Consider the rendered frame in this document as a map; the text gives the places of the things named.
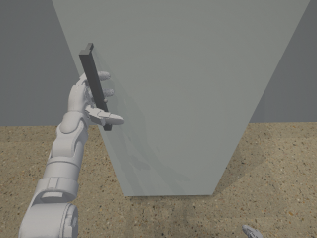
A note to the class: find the left robot upper arm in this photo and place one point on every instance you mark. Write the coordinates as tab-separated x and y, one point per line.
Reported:
51	220

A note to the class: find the fridge door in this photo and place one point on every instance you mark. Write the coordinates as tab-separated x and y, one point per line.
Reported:
187	77

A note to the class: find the robot left forearm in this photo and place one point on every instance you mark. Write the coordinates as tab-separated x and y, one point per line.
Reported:
59	183

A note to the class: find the robot left hand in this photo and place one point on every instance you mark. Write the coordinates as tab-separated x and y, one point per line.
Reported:
79	99

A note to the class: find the handle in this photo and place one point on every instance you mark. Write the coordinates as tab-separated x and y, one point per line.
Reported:
92	76

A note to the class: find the robot right hand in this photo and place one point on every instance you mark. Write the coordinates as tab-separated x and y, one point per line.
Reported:
250	232

